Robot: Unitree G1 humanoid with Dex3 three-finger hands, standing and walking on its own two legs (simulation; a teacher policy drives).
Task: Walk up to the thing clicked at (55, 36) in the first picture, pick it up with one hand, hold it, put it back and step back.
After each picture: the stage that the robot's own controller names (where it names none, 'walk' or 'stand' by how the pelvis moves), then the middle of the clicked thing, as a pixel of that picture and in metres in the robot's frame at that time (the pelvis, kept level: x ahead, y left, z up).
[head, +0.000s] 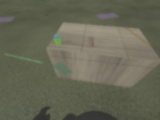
stand; (57, 40) +0.80 +0.44 -0.06
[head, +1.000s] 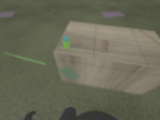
walk; (66, 42) +0.71 +0.27 -0.03
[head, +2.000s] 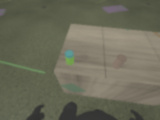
stand; (69, 57) +0.47 +0.20 -0.02
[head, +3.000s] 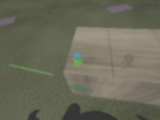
walk; (77, 59) +0.49 +0.15 -0.05
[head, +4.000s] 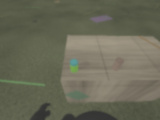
stand; (74, 65) +0.47 +0.16 -0.06
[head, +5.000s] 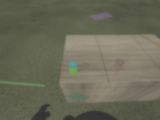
stand; (72, 68) +0.44 +0.16 -0.06
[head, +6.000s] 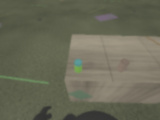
stand; (78, 66) +0.47 +0.13 -0.07
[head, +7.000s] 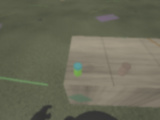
stand; (77, 69) +0.43 +0.12 -0.06
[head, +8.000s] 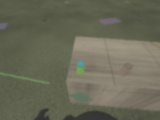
rise first; (80, 67) +0.46 +0.10 -0.06
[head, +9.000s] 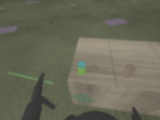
rise first; (81, 68) +0.46 +0.12 -0.06
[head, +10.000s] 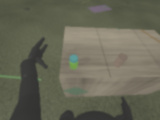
go down; (73, 62) +0.47 +0.11 -0.04
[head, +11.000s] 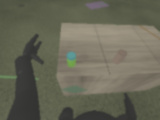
go down; (71, 59) +0.47 +0.12 -0.02
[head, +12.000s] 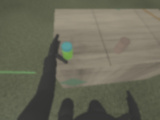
close in; (67, 51) +0.48 +0.12 +0.03
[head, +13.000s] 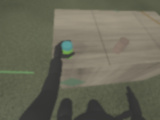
close; (67, 50) +0.49 +0.12 +0.03
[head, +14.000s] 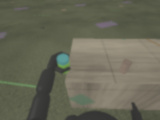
lift; (63, 64) +0.33 +0.18 +0.16
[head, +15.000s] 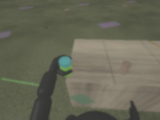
lift; (66, 67) +0.31 +0.16 +0.15
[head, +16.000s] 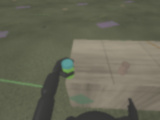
hold; (68, 69) +0.32 +0.15 +0.12
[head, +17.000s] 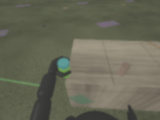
hold; (64, 68) +0.31 +0.18 +0.13
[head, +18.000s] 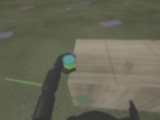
crouch; (69, 65) +0.33 +0.15 +0.15
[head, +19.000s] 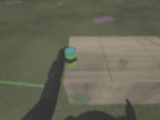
crouch; (70, 57) +0.42 +0.14 +0.13
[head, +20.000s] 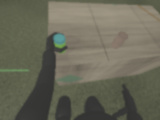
lower; (60, 44) +0.51 +0.14 +0.05
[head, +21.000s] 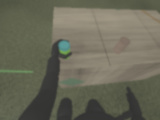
lower; (65, 50) +0.48 +0.13 +0.03
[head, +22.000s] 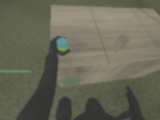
lower; (63, 47) +0.50 +0.14 +0.04
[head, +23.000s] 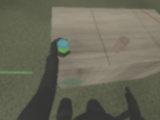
lower; (63, 49) +0.49 +0.14 +0.04
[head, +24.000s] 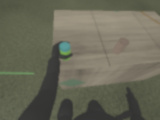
open; (65, 51) +0.48 +0.13 +0.03
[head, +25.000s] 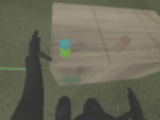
rise; (65, 48) +0.48 +0.13 +0.04
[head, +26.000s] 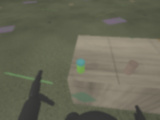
sink last; (80, 66) +0.46 +0.12 -0.02
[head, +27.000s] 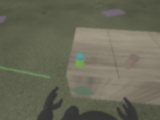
stand; (80, 60) +0.47 +0.12 -0.01
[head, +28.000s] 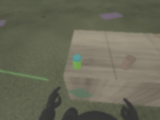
stand; (77, 61) +0.46 +0.14 +0.00
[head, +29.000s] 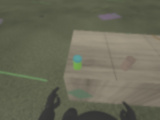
stand; (77, 62) +0.46 +0.13 +0.00
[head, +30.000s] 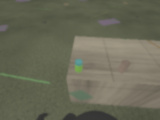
stand; (78, 65) +0.48 +0.13 -0.06
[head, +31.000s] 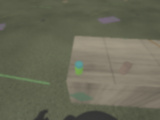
stand; (78, 68) +0.45 +0.12 -0.06
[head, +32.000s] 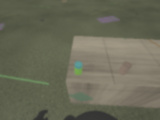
stand; (78, 68) +0.45 +0.12 -0.06
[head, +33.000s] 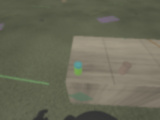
walk; (78, 68) +0.45 +0.12 -0.06
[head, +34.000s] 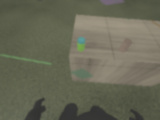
walk; (81, 44) +0.62 +0.14 -0.05
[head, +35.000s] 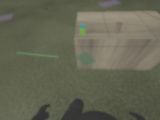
walk; (82, 29) +0.92 +0.21 -0.04
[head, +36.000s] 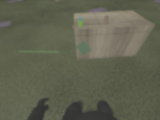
walk; (80, 22) +1.31 +0.13 -0.02
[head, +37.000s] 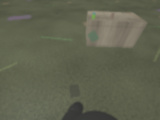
stand; (93, 15) +1.95 +0.11 -0.05
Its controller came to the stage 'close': yes
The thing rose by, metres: 0.20
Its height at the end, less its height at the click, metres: +0.00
